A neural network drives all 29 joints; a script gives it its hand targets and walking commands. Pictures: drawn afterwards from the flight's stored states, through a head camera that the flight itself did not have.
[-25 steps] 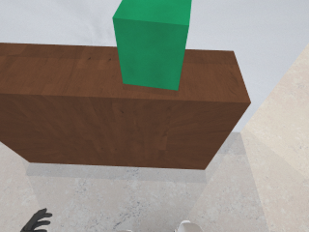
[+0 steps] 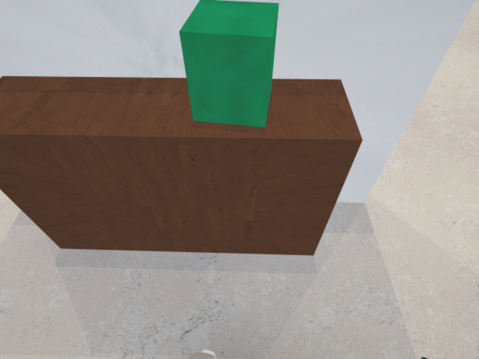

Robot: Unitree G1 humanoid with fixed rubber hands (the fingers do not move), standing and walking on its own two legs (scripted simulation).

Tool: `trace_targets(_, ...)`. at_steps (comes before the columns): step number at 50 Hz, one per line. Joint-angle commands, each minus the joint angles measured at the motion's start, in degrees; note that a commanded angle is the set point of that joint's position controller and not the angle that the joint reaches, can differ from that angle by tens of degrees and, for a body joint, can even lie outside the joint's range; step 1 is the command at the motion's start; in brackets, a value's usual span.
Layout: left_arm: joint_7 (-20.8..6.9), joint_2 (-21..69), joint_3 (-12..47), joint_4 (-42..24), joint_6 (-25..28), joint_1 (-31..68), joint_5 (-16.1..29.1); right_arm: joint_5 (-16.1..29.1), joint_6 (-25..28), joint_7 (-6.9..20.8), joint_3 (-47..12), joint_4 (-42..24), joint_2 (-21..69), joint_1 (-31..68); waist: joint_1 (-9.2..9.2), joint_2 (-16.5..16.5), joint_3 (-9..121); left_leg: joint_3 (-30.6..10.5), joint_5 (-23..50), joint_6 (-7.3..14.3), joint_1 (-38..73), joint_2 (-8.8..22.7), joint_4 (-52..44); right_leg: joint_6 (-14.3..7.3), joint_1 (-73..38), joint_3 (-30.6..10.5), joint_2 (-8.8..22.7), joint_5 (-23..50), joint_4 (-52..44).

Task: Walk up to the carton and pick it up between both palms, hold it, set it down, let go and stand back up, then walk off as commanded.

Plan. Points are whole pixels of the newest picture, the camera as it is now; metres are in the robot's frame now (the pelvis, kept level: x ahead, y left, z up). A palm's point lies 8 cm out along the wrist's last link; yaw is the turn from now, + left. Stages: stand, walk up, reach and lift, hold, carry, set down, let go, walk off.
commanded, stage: walk off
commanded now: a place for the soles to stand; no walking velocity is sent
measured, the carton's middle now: (233, 65) +0.84 +0.04 +0.06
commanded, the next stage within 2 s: stand in 0.52 s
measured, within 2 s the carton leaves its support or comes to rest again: neither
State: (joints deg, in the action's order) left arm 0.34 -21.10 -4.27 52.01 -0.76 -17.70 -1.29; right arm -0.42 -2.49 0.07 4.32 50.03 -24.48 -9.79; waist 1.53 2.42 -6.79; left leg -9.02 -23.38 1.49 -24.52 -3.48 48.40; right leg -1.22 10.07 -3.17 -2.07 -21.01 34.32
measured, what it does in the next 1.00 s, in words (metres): steps on the spot: left foot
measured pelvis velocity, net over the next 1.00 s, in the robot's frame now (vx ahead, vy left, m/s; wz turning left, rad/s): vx -0.02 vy -0.02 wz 0.03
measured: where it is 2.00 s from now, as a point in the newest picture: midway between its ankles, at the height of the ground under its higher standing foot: outside the picture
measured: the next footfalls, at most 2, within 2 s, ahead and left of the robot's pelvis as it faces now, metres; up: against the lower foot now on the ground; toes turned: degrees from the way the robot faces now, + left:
left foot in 0.16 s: +0.04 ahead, +0.12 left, +0.00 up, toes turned -3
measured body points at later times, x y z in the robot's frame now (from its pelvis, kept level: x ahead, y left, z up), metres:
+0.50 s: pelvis +0.00 +0.00 +0.01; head +0.01 -0.01 +0.46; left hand +0.09 +0.31 -0.10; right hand +0.07 -0.32 -0.12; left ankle +0.00 +0.12 -0.73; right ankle -0.01 -0.12 -0.73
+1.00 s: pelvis -0.02 -0.02 +0.02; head -0.01 -0.01 +0.47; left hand +0.06 +0.29 -0.11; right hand +0.08 -0.32 -0.10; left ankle +0.00 +0.13 -0.73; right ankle -0.01 -0.12 -0.73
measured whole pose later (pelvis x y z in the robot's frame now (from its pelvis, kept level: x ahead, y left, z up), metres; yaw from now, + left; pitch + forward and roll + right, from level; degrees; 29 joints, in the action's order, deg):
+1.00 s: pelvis -0.02 -0.02 +0.02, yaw +2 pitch -3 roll +0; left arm -0.5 -20.3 -0.7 63.0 0.7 -5.5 -0.4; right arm -0.3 0.8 0.5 0.5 65.0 -21.3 -4.4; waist -0.1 0.0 -3.8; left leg -5.1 -8.8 -1.8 -7.5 0.3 19.1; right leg -0.9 5.9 -2.4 -2.1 -10.2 18.9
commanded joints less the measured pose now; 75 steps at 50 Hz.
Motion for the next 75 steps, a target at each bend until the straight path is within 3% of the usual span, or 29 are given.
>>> trace_targets(1,1.0,-13.8,-3.2,-6.6,3.3,8.4,-0.3,0.9,2.5,0.1,1.6,-1.2,-8.5,-3.2,-2.71,-12.0,0.7,-0.5,0.7,-1.0,2.1,-0.3,0.8,-8.5,3.1,-11.8,12.9,3.0,-14.3)
trace_targets(4,0.4,-13.7,-2.8,-5.7,3.0,4.7,-0.6,-0.2,3.1,0.4,1.0,-0.7,-7.8,-1.6,-1.02,-13.4,0.9,2.0,-2.1,-0.6,4.2,0.5,-8.8,-8.5,0.9,-11.2,13.3,4.1,-13.2)
trace_targets(5,0.4,-14.5,-2.9,-5.6,2.9,4.7,-0.5,-0.2,3.3,0.5,0.8,-0.6,-7.3,-1.5,-1.08,-11.8,0.2,2.8,-1.1,-0.3,5.0,1.5,-14.0,-8.6,-0.1,-10.0,13.9,5.5,-11.8)
trace_targets(7,0.3,-13.3,-2.2,-5.4,2.7,4.9,0.3,-0.7,4.3,0.2,0.6,0.6,-6.2,-4.7,-3.23,-7.8,4.1,4.8,4.5,1.7,14.2,0.8,-24.5,-7.8,1.8,-6.8,12.7,13.9,-6.2)
trace_targets(8,0.4,-12.5,-1.9,-5.7,2.4,4.9,0.7,-1.2,4.8,0.0,1.0,0.5,-7.5,-5.4,-3.95,-3.5,6.2,0.9,8.4,3.0,19.6,3.3,-26.4,-6.2,5.8,-4.2,11.3,14.5,-0.6)
trace_targets(9,0.1,-10.8,-2.1,-6.0,2.6,5.3,1.3,-1.4,5.2,0.0,2.2,0.3,-11.6,-4.9,-3.76,2.8,6.8,-12.7,9.6,6.1,21.9,10.5,-27.0,-3.0,12.5,-0.7,5.0,6.0,6.0)
trace_targets(10,0.5,-10.9,-2.6,-5.9,2.9,6.0,1.5,-1.4,5.3,0.3,2.5,1.0,-13.7,-5.1,-2.99,1.6,7.4,-22.5,8.5,11.6,14.0,17.6,-28.4,-1.1,8.2,0.7,0.8,-7.1,8.3)
trace_targets(11,0.6,-11.8,-2.8,-5.8,3.1,5.3,1.4,-1.8,5.4,0.4,2.3,0.3,-13.7,-4.5,-2.02,0.8,6.4,-22.2,8.7,12.7,11.0,18.3,-27.9,-1.6,5.2,0.0,3.1,-11.2,5.0)
trace_targets(13,1.0,-11.3,-2.2,-3.6,3.9,4.3,1.4,-1.1,5.6,0.1,0.8,0.9,-10.9,-1.3,-0.42,0.5,6.6,-11.2,19.7,8.4,11.1,13.4,-22.0,-3.2,2.2,0.0,3.9,2.1,-1.8)
trace_targets(15,0.9,-11.7,-2.5,-4.6,4.0,3.7,1.4,-1.2,5.3,0.0,0.4,0.1,-9.2,-2.6,-0.61,2.3,7.5,-5.3,25.1,5.4,7.8,9.9,-17.8,-4.4,-3.8,-3.7,5.2,9.8,-5.6)
trace_targets(16,0.8,-13.3,-2.7,-4.8,4.1,4.5,1.1,-0.8,4.7,0.4,0.4,0.7,-8.5,-2.1,-0.79,-1.1,5.5,-3.0,14.4,3.6,3.5,6.3,-16.4,-5.4,-2.9,-9.5,8.0,2.9,-9.9)
trace_targets(17,0.5,-15.0,-2.7,-4.9,3.9,5.8,1.0,-0.5,4.6,0.4,0.5,0.6,-8.2,-2.2,-1.63,0.1,4.5,0.7,7.7,2.5,4.4,3.3,-16.1,-7.9,-0.2,-12.1,11.2,1.3,-10.0)
trace_targets(19,0.4,-14.1,-2.4,-4.4,4.0,7.7,1.0,-0.4,4.6,0.4,0.2,1.5,-6.9,-3.3,-2.73,-1.3,2.7,3.3,7.9,2.0,6.9,3.2,-17.2,-8.0,1.9,-12.1,12.8,3.8,-11.2)
trace_targets(23,0.3,-11.5,-1.9,-4.0,3.9,10.3,1.2,-0.5,5.5,0.3,0.5,2.2,-8.7,-3.1,-2.98,-3.0,6.8,-5.2,19.1,4.5,10.8,8.8,-23.3,-3.7,-0.3,-4.4,5.9,11.3,-5.7)
trace_targets(26,0.6,-11.2,-1.7,-3.6,3.9,9.0,1.2,-0.3,5.3,0.2,0.1,2.4,-8.3,-1.3,-1.95,-4.9,6.3,-2.8,21.8,3.9,9.3,8.4,-22.1,-4.4,-3.2,-4.1,5.4,11.8,-7.1)
trace_targets(27,0.4,-10.6,-0.4,-1.3,3.8,11.1,1.6,0.3,5.7,0.0,-0.7,3.6,-7.8,2.6,-0.80,-5.2,6.5,-2.6,26.6,1.8,12.6,8.3,-23.6,-2.7,-2.2,-5.1,8.0,20.1,-8.8)
trace_targets(32,0.3,-12.5,-0.2,1.7,3.2,11.4,1.8,0.8,4.9,-0.4,-1.6,6.9,-7.9,3.7,-1.25,-1.1,10.7,0.5,34.2,-0.1,20.0,8.4,-25.3,-1.3,-5.5,-4.9,8.5,30.8,-10.8)
trace_targets(36,0.1,-11.5,0.8,3.8,2.6,14.4,1.7,0.7,4.6,-0.9,-1.9,8.4,-8.0,5.9,-1.94,-3.7,9.3,0.7,30.7,-1.1,20.9,8.6,-28.3,-0.3,-5.1,-3.2,7.3,25.4,-14.2)
trace_targets(40,0.0,-11.3,1.2,5.5,2.4,15.3,1.3,0.3,4.4,-0.7,-2.0,10.6,-7.7,7.0,-2.39,-2.6,6.8,0.0,20.3,-0.9,19.0,8.9,-31.0,-0.3,-3.9,-4.2,7.5,16.5,-17.4)
trace_targets(50,0.1,-11.7,0.9,7.5,2.7,16.3,0.6,0.1,4.3,-0.1,-1.3,12.2,-7.9,7.6,-2.00,-5.2,5.4,0.0,13.6,-0.8,17.8,8.4,-32.4,-0.3,-0.7,-4.6,7.1,4.9,-20.8)
trace_targets(53,0.0,-11.7,0.9,8.0,2.5,15.5,0.8,0.0,4.2,-0.1,-1.7,12.5,-7.5,7.5,-1.92,-0.9,4.8,0.8,13.7,-1.1,16.5,8.2,-32.0,-0.6,-1.5,-6.0,7.8,5.5,-21.1)
trace_targets(55,-0.3,-11.9,0.8,8.3,2.7,14.0,1.1,-0.2,4.3,-0.2,-1.9,13.2,-6.6,5.8,-1.74,-3.9,6.4,0.2,13.6,-1.0,17.3,8.6,-32.0,-0.5,-1.4,-6.3,7.8,4.3,-21.2)
trace_targets(57,-0.2,-11.8,1.0,8.6,2.6,14.6,0.8,-0.1,4.5,-0.2,-1.4,13.1,-8.7,6.8,-2.17,-0.9,6.7,0.3,15.4,-0.8,17.4,8.7,-32.0,-0.7,-2.4,-6.2,8.0,7.4,-20.6)
trace_targets(60,-0.1,-11.6,1.0,8.1,2.5,14.6,1.1,-0.1,4.4,-0.1,-1.8,13.1,-7.7,5.8,-1.88,-4.5,7.1,0.0,17.0,-0.9,18.0,8.9,-32.3,-0.4,-2.5,-4.8,7.3,9.0,-19.4)
trace_targets(62,-0.2,-10.7,1.2,8.2,2.5,14.2,1.1,-0.1,4.4,-0.3,-1.6,12.9,-7.9,5.9,-1.87,-2.2,7.9,0.2,18.9,-0.4,19.1,9.0,-31.2,-0.5,-2.2,-5.4,7.8,12.2,-19.4)
trace_targets(65,0.2,-12.2,0.4,8.5,2.4,14.5,1.0,-0.1,4.1,-0.7,-1.8,12.9,-7.5,5.3,-2.04,-4.8,8.4,-0.1,19.3,-0.7,18.2,8.9,-31.7,-0.4,-3.7,-4.4,7.3,12.8,-18.4)
trace_targets(67,0.1,-11.7,0.8,8.1,2.5,13.8,1.2,0.1,4.0,-0.8,-1.5,12.8,-8.7,6.7,-1.00,-2.1,8.0,0.4,21.2,-0.7,18.7,8.9,-31.3,-0.4,-2.9,-5.4,8.0,13.9,-18.5)
trace_targets(69,0.1,-11.5,0.8,8.1,2.6,14.1,1.2,0.0,4.0,-0.7,-1.7,12.6,-8.2,5.3,-1.73,-3.8,9.2,0.5,22.7,-0.8,18.6,9.2,-30.7,-0.7,-5.0,-4.7,8.0,17.8,-17.9)
trace_targets(75,0.0,-11.7,1.1,8.3,2.3,13.8,1.2,0.1,4.0,-1.0,-2.2,13.0,-7.7,5.5,-1.46,-0.2,7.9,0.2,20.4,-0.8,18.4,9.3,-31.8,-0.5,-3.4,-5.2,8.1,15.1,-18.2)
